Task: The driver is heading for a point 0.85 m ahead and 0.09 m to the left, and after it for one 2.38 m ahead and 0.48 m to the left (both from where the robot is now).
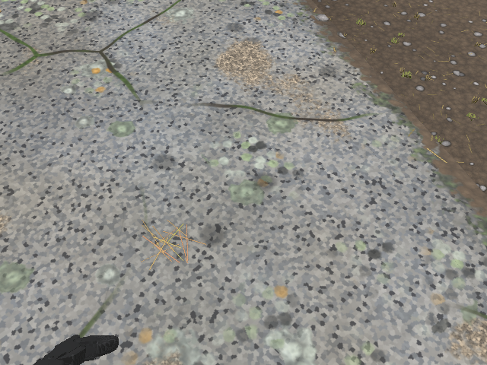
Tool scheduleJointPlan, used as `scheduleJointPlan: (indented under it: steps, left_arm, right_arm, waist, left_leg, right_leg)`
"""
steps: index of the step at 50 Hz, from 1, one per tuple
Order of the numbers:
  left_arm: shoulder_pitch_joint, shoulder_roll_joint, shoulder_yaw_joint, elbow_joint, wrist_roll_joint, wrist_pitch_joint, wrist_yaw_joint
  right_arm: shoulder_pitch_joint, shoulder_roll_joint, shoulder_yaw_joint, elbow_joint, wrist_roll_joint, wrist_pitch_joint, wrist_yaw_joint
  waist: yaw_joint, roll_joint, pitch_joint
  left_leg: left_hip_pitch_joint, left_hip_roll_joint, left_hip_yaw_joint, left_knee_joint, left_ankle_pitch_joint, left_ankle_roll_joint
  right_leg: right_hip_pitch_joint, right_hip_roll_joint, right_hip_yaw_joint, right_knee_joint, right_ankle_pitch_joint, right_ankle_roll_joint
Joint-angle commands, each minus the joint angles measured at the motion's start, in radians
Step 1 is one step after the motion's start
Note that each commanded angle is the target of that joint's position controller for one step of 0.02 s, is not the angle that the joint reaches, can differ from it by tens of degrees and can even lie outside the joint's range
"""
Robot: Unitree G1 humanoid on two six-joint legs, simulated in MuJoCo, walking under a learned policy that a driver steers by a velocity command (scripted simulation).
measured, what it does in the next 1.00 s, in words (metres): walks ahead: right foot, then left foot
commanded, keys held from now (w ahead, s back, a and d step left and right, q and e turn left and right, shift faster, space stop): w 1.00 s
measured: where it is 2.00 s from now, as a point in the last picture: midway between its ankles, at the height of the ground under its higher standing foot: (228, 235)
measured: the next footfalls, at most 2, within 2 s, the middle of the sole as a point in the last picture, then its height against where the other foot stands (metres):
right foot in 0.08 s outside the picture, level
left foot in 0.60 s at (190, 359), level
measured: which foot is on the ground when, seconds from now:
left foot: down 0.00-0.08, up 0.10-0.58, down 0.60-1.00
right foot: up 0.00-0.06, down 0.08-0.62, up 0.64-1.00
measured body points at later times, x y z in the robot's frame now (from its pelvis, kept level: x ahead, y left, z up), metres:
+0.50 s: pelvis +0.27 -0.03 +0.00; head +0.29 -0.03 +0.45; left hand +0.26 +0.26 -0.12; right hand +0.49 -0.26 -0.09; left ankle +0.45 +0.12 -0.70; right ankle +0.17 -0.13 -0.74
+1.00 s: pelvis +0.54 +0.01 +0.00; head +0.57 +0.01 +0.45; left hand +0.73 +0.26 -0.09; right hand +0.55 -0.27 -0.13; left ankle +0.46 +0.11 -0.74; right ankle +0.73 -0.15 -0.69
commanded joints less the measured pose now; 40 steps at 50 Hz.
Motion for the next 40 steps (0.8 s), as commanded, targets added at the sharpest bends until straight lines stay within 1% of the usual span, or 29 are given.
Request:
scheduleJointPlan:
  steps: [1,2,3,4,5,6,7,8,9,10,12,14,16,19,22,25,27,28,29,30,31,32,33,34,35,36,37,38,40]
  left_arm:
    - [-0.052,0.096,0.028,-0.085,-0.002,-0.021,-0.009]
    - [0.021,0.117,0.04,-0.065,0.003,-0.022,-0.007]
    - [0.159,0.161,0.064,-0.022,0.009,-0.021,0.0]
    - [0.344,0.234,0.086,0.011,0.02,-0.016,0.011]
    - [0.389,0.314,0.099,0.031,0.02,-0.009,0.008]
    - [0.396,0.216,0.075,0.03,0.008,-0.007,0.006]
    - [0.325,0.183,0.06,0.023,0.008,-0.01,0.006]
    - [0.262,0.163,0.052,0.016,0.013,-0.01,0.006]
    - [0.214,0.139,0.045,0.014,0.02,-0.012,0.002]
    - [0.187,0.12,0.039,0.013,0.027,-0.016,0.0]
    - [0.178,0.121,0.042,0.025,0.02,-0.028,-0.001]
    - [0.192,0.144,0.049,0.046,0.016,-0.036,0.003]
    - [0.216,0.157,0.053,0.066,0.015,-0.034,0.011]
    - [0.256,0.173,0.055,0.094,0.01,-0.028,0.02]
    - [0.32,0.188,0.058,0.134,0.001,-0.02,0.024]
    - [0.353,0.195,0.062,0.167,-0.003,-0.004,0.028]
    - [0.35,0.205,0.066,0.18,-0.004,0.007,0.033]
    - [0.336,0.213,0.067,0.181,-0.003,0.012,0.035]
    - [0.322,0.206,0.063,0.18,-0.002,0.018,0.037]
    - [0.324,0.173,0.047,0.166,0.009,0.02,0.041]
    - [0.432,0.07,0.014,0.14,0.017,0.002,0.033]
    - [0.417,0.082,0.013,0.156,0.011,-0.021,0.029]
    - [0.331,0.17,0.037,0.134,-0.017,-0.035,0.021]
    - [0.261,0.171,0.037,0.115,-0.024,-0.041,0.021]
    - [0.223,0.162,0.038,0.109,-0.011,-0.039,0.026]
    - [0.23,0.153,0.044,0.114,-0.001,-0.029,0.03]
    - [0.254,0.133,0.041,0.123,0.002,-0.017,0.03]
    - [0.27,0.11,0.038,0.13,0.004,-0.006,0.032]
    - [0.237,0.097,0.035,0.117,0.01,0.005,0.035]
  right_arm:
    - [-0.009,-0.19,-0.042,-0.033,0.005,0.005,-0.009]
    - [-0.026,-0.195,-0.043,-0.035,0.008,0.01,-0.011]
    - [-0.025,-0.174,-0.034,-0.037,0.004,0.012,-0.013]
    - [-0.033,-0.123,-0.011,-0.067,-0.021,0.008,-0.015]
    - [0.081,-0.012,0.023,-0.086,-0.022,-0.014,-0.01]
    - [0.03,-0.115,0.0,-0.072,-0.002,-0.031,-0.003]
    - [-0.06,-0.159,-0.014,-0.101,0.016,-0.042,0.002]
    - [-0.109,-0.148,-0.012,-0.108,0.011,-0.044,-0.001]
    - [-0.13,-0.139,-0.015,-0.11,-0.005,-0.04,-0.003]
    - [-0.114,-0.127,-0.017,-0.107,-0.01,-0.031,-0.002]
    - [-0.093,-0.088,-0.011,-0.098,-0.011,-0.01,-0.003]
    - [-0.14,-0.074,-0.007,-0.115,-0.019,0.002,-0.006]
    - [-0.208,-0.065,-0.003,-0.134,-0.024,0.002,-0.004]
    - [-0.312,-0.048,0.006,-0.158,-0.019,-0.007,0.006]
    - [-0.406,-0.049,0.011,-0.188,-0.011,-0.014,0.019]
    - [-0.457,-0.064,0.009,-0.217,-0.007,-0.02,0.034]
    - [-0.434,-0.083,0.003,-0.217,-0.008,-0.024,0.04]
    - [-0.382,-0.101,-0.006,-0.206,-0.01,-0.026,0.039]
    - [-0.262,-0.133,-0.026,-0.169,-0.013,-0.027,0.034]
    - [-0.092,-0.189,-0.049,-0.125,-0.02,-0.025,0.024]
    - [0.026,-0.29,-0.075,-0.107,-0.034,-0.017,0.017]
    - [0.051,-0.227,-0.058,-0.096,-0.015,-0.011,0.02]
    - [-0.013,-0.178,-0.039,-0.104,-0.009,-0.011,0.018]
    - [-0.082,-0.152,-0.032,-0.119,-0.013,-0.01,0.016]
    - [-0.14,-0.124,-0.024,-0.124,-0.021,-0.011,0.018]
    - [-0.176,-0.095,-0.015,-0.13,-0.031,-0.017,0.019]
    - [-0.193,-0.088,-0.014,-0.129,-0.035,-0.02,0.021]
    - [-0.193,-0.091,-0.016,-0.124,-0.032,-0.026,0.022]
    - [-0.178,-0.116,-0.023,-0.108,-0.028,-0.034,0.017]
  waist:
    - [0.063,0.123,0.024]
    - [0.112,0.12,-0.017]
    - [0.175,0.099,-0.107]
    - [0.247,-0.003,-0.256]
    - [0.188,-0.277,-0.368]
    - [0.226,-0.183,-0.344]
    - [0.216,-0.13,-0.198]
    - [0.189,-0.061,-0.128]
    - [0.162,-0.04,-0.073]
    - [0.129,-0.054,-0.06]
    - [0.099,-0.057,-0.053]
    - [0.097,-0.039,-0.023]
    - [0.113,-0.022,-0.001]
    - [0.148,-0.022,0.024]
    - [0.184,-0.017,0.043]
    - [0.186,-0.025,0.056]
    - [0.163,-0.04,0.037]
    - [0.13,-0.053,0.005]
    - [0.067,-0.045,-0.068]
    - [0.0,-0.01,-0.197]
    - [0.017,0.206,-0.357]
    - [0.0,0.282,-0.414]
    - [0.001,0.207,-0.262]
    - [0.024,0.148,-0.158]
    - [0.053,0.101,-0.079]
    - [0.088,0.118,-0.048]
    - [0.111,0.134,-0.043]
    - [0.124,0.132,-0.042]
    - [0.13,0.114,-0.018]
  left_leg:
    - [-0.01,0.283,-0.143,0.0,0.421,0.147]
    - [-0.014,0.262,-0.114,0.087,0.564,0.129]
    - [-0.061,0.214,-0.071,0.253,0.655,0.103]
    - [-0.25,0.158,-0.023,0.555,0.437,0.062]
    - [-0.628,-0.012,-0.009,0.888,-0.206,0.003]
    - [-0.75,0.03,-0.121,1.011,-0.288,0.01]
    - [-0.808,0.077,-0.107,1.024,-0.202,0.022]
    - [-0.778,0.119,-0.083,0.984,-0.113,0.02]
    - [-0.742,0.143,-0.078,0.926,-0.058,0.012]
    - [-0.681,0.164,-0.085,0.892,-0.021,0.006]
    - [-0.628,0.171,-0.077,0.838,0.01,-0.009]
    - [-0.658,0.175,-0.072,0.757,0.079,-0.026]
    - [-0.68,0.173,-0.07,0.634,0.195,-0.035]
    - [-0.638,0.144,-0.047,0.446,0.353,-0.031]
    - [-0.616,0.119,-0.033,0.345,0.399,-0.023]
    - [-0.64,0.107,-0.04,0.282,0.327,0.008]
    - [-0.589,0.09,-0.026,0.256,0.252,0.034]
    - [-0.502,0.064,0.0,0.241,0.223,0.05]
    - [-0.332,0.033,0.03,0.219,0.23,0.076]
    - [-0.055,0.104,-0.039,0.264,0.274,0.122]
    - [0.356,0.361,-0.467,0.241,0.149,0.278]
    - [0.417,0.422,-0.74,0.088,0.02,0.324]
    - [0.306,0.391,-0.626,0.061,-0.061,0.273]
    - [0.163,0.354,-0.5,0.04,-0.031,0.24]
    - [0.021,0.315,-0.408,0.004,0.04,0.226]
    - [-0.076,0.282,-0.344,-0.028,0.109,0.212]
    - [-0.137,0.264,-0.307,-0.058,0.145,0.212]
    - [-0.17,0.258,-0.275,-0.081,0.184,0.22]
    - [-0.195,0.255,-0.221,-0.116,0.249,0.235]
  right_leg:
    - [0.08,0.026,-0.024,-0.052,-0.048,-0.035]
    - [0.196,0.051,-0.048,-0.087,-0.049,-0.056]
    - [0.4,0.06,-0.057,-0.094,-0.041,-0.085]
    - [0.694,-0.116,0.136,-0.058,-0.008,-0.153]
    - [0.981,-0.328,0.588,-0.164,-0.193,-0.31]
    - [0.956,-0.317,0.677,-0.238,-0.344,-0.304]
    - [0.836,-0.282,0.537,-0.257,-0.312,-0.264]
    - [0.708,-0.237,0.427,-0.276,-0.216,-0.242]
    - [0.599,-0.203,0.353,-0.305,-0.121,-0.233]
    - [0.525,-0.178,0.301,-0.334,-0.058,-0.226]
    - [0.452,-0.163,0.24,-0.382,0.004,-0.236]
    - [0.423,-0.16,0.188,-0.414,0.045,-0.245]
    - [0.426,-0.147,0.141,-0.431,0.056,-0.234]
    - [0.424,-0.116,0.071,-0.439,0.048,-0.201]
    - [0.476,-0.135,0.061,-0.426,0.025,-0.193]
    - [0.585,-0.18,0.075,-0.373,0.069,-0.177]
    - [0.638,-0.197,0.079,-0.319,0.167,-0.159]
    - [0.646,-0.186,0.066,-0.255,0.306,-0.146]
    - [0.625,-0.145,0.03,-0.117,0.446,-0.123]
    - [0.492,-0.095,-0.011,0.11,0.364,-0.09]
    - [0.083,0.053,-0.066,0.508,-0.025,-0.01]
    - [-0.085,0.117,0.06,0.674,-0.555,-0.002]
    - [-0.184,0.054,0.094,0.746,-0.522,-0.017]
    - [-0.19,0.001,0.06,0.715,-0.432,-0.027]
    - [-0.16,-0.034,0.04,0.649,-0.359,-0.023]
    - [-0.096,-0.065,0.047,0.594,-0.306,-0.021]
    - [-0.041,-0.074,0.047,0.569,-0.278,-0.014]
    - [-0.016,-0.078,0.042,0.547,-0.262,-0.006]
    - [-0.043,-0.085,0.035,0.476,-0.197,0.013]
